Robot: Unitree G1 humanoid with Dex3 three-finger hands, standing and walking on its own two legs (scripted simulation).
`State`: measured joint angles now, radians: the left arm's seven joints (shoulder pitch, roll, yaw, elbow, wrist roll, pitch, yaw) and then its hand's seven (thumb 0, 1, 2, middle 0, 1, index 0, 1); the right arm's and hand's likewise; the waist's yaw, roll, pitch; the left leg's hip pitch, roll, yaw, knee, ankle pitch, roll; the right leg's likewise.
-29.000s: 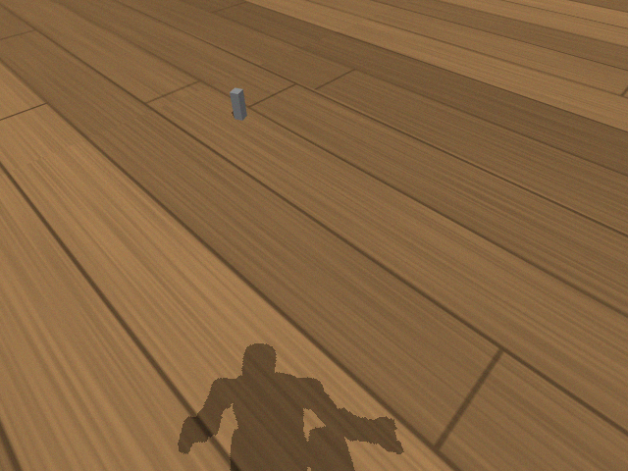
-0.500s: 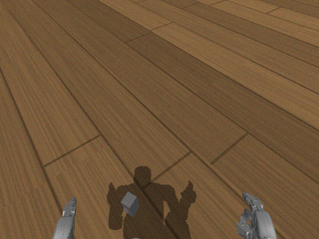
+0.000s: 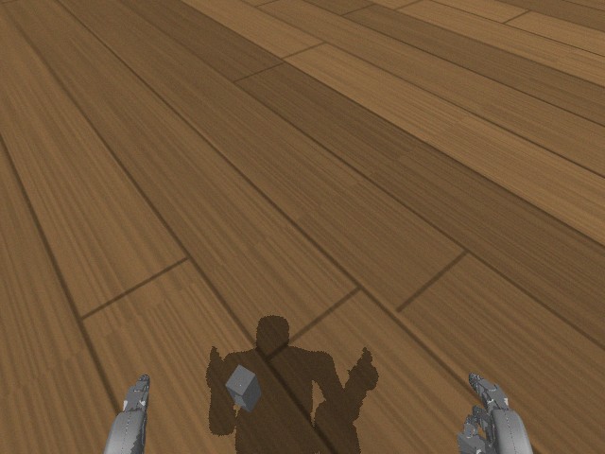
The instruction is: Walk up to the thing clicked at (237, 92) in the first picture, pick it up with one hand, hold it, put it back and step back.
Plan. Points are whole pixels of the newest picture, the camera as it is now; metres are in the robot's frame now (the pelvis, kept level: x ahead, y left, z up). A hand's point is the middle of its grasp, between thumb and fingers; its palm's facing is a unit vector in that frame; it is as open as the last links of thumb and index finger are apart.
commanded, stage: home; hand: left
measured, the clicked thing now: (244, 389) +0.41 +0.19 -0.64
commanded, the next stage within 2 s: stand in 1.02 s
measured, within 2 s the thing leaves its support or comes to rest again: neither
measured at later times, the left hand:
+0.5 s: hand (171, 450) +0.16 +0.19 -0.05, palm faces +0.11 -0.95 -0.28, open 17.5 cm
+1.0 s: hand (167, 445) +0.17 +0.19 -0.05, palm faces +0.11 -0.95 -0.28, open 17.6 cm
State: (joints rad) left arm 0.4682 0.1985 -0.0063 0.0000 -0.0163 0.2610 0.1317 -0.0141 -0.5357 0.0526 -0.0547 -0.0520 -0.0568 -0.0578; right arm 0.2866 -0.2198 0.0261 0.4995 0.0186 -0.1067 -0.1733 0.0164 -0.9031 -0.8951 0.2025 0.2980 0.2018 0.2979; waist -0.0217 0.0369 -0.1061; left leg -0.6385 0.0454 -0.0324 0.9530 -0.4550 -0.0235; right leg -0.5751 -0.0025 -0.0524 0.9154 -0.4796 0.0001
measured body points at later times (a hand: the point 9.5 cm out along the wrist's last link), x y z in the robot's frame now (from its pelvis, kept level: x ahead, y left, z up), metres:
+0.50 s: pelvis -0.01 +0.00 +0.00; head +0.02 +0.00 +0.45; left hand +0.15 +0.24 -0.03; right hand +0.16 -0.24 -0.07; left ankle +0.01 +0.13 -0.69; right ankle -0.01 -0.12 -0.69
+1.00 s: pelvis +0.00 +0.01 +0.00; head +0.02 +0.01 +0.45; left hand +0.16 +0.24 -0.03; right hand +0.16 -0.23 -0.07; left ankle +0.01 +0.13 -0.69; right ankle -0.01 -0.12 -0.69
